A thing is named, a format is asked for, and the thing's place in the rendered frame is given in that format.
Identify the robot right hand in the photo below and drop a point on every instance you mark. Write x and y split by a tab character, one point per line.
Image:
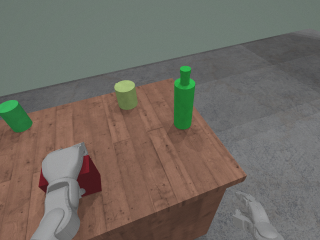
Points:
245	220

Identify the robot left forearm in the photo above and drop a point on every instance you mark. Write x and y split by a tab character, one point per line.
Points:
60	220

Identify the sponge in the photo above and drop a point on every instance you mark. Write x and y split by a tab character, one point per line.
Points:
89	178

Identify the table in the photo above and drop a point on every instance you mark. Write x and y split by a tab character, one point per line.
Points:
158	182

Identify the robot right forearm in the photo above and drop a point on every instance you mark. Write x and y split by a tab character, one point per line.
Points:
265	231

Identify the robot left hand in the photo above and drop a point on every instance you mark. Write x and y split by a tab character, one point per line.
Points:
65	163

